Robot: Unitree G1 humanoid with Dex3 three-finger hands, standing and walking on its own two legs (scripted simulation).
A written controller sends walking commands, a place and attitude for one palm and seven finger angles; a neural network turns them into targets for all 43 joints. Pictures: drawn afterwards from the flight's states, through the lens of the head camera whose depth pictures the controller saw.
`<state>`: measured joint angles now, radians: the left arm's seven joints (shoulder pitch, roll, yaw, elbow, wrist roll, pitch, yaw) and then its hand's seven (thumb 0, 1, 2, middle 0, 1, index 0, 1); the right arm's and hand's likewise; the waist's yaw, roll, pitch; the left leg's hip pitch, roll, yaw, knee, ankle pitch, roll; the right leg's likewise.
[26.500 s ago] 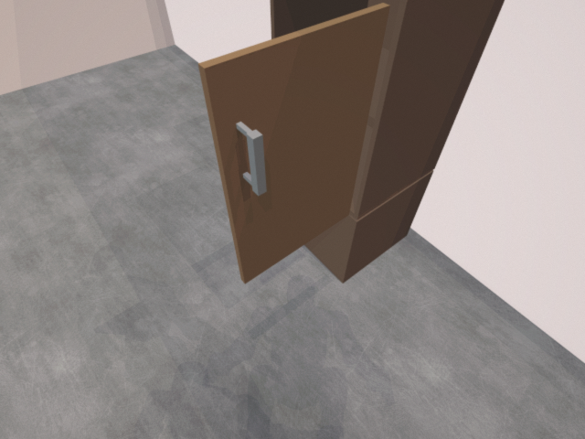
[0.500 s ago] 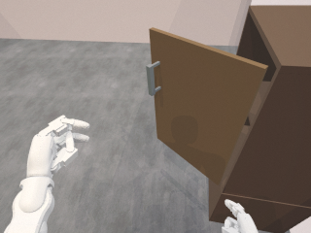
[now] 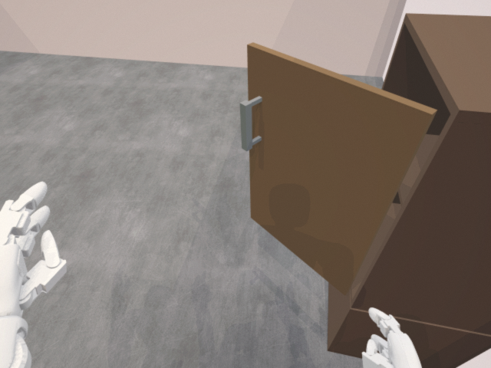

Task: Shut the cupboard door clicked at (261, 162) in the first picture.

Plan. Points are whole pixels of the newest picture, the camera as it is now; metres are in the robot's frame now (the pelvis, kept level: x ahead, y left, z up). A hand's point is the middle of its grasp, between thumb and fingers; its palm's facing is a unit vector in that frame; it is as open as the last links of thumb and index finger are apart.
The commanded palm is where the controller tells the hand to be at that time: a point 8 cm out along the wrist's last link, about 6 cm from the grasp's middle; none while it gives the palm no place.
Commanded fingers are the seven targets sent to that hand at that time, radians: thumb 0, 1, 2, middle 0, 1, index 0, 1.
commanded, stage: draw the hand back to the body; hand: left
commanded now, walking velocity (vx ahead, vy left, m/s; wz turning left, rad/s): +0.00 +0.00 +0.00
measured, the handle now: (252, 123) +0.64 +0.07 +0.07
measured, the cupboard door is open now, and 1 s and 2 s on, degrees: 55 55 55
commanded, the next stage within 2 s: step back with the hand held close in 0.12 s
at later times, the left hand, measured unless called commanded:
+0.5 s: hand (66, 258) +0.20 +0.26 +0.15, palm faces +0.35 -0.81 -0.47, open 7.4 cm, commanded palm +0.14 +0.31 +0.17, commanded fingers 0.00 0.90 0.90 -0.20 -0.30 -0.20 -0.30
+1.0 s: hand (11, 306) +0.13 +0.29 +0.15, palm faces +0.42 -0.79 -0.45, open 7.4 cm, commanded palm +0.07 +0.32 +0.17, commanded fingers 0.00 0.90 0.90 -0.20 -0.30 -0.20 -0.30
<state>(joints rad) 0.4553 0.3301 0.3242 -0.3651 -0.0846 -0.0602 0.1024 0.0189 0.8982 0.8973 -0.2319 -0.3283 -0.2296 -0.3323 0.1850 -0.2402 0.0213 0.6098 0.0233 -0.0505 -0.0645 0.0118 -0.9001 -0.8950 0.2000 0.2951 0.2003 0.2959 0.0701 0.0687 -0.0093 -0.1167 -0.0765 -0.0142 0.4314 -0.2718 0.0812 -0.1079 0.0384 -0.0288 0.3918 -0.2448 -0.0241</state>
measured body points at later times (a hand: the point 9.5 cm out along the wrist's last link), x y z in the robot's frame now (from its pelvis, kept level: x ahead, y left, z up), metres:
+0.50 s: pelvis -0.01 +0.01 -0.01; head +0.00 -0.01 +0.44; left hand +0.18 +0.30 +0.17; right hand +0.16 -0.24 -0.10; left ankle -0.02 +0.06 -0.74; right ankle -0.02 -0.10 -0.74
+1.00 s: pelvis -0.08 +0.02 -0.02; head -0.07 +0.04 +0.43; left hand +0.10 +0.33 +0.18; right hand +0.08 -0.23 -0.09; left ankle -0.02 +0.06 -0.74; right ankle -0.02 -0.10 -0.74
